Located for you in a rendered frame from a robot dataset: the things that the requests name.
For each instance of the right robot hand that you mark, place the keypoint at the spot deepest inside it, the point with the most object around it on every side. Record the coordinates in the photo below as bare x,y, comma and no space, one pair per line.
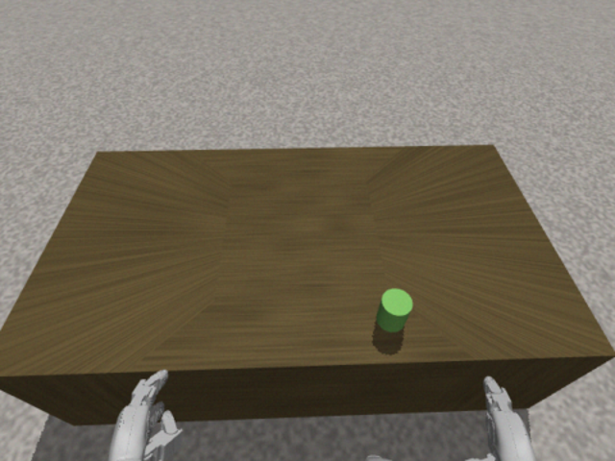
508,438

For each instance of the left robot hand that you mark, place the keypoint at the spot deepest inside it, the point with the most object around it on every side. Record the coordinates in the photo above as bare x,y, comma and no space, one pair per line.
135,422

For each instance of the can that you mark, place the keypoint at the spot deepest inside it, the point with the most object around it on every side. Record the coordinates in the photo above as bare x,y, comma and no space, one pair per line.
394,309

